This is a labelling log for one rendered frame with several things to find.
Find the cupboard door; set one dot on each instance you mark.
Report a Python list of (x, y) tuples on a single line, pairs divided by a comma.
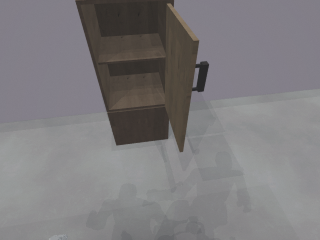
[(180, 62)]

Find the handle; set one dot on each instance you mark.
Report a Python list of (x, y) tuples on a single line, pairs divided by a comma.
[(202, 75)]

